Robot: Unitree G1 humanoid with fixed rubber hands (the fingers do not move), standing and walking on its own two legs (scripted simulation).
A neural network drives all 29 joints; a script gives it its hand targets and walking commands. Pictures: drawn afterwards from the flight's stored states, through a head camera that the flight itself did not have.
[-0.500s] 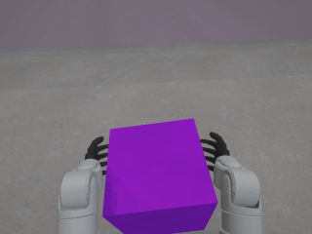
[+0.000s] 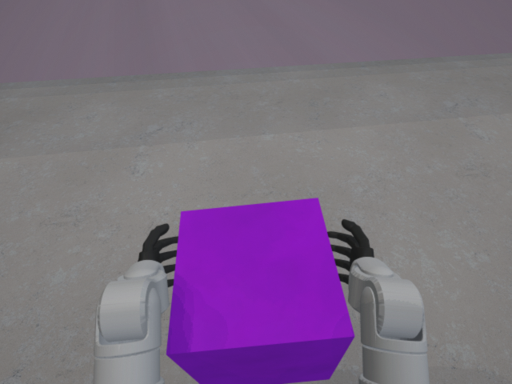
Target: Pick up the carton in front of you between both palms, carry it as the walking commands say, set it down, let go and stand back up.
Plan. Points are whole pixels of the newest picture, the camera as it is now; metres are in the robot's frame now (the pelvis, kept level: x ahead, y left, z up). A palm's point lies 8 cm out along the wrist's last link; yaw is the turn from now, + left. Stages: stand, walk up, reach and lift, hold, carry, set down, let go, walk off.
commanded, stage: carry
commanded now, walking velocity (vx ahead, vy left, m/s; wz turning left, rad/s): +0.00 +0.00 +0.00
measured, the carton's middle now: (259, 300) +0.27 -0.01 +0.00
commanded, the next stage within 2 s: hold in 1.56 s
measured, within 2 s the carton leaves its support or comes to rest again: neither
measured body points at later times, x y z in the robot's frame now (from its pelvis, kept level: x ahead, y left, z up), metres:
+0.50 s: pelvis -0.04 -0.01 -0.01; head -0.07 -0.01 +0.44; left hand +0.24 +0.14 +0.07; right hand +0.24 -0.16 +0.07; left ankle +0.02 +0.11 -0.73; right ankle -0.13 -0.10 -0.73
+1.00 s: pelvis -0.07 -0.02 +0.00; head -0.10 -0.01 +0.45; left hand +0.22 +0.13 +0.03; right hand +0.21 -0.17 +0.02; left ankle +0.02 +0.11 -0.73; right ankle -0.13 -0.10 -0.73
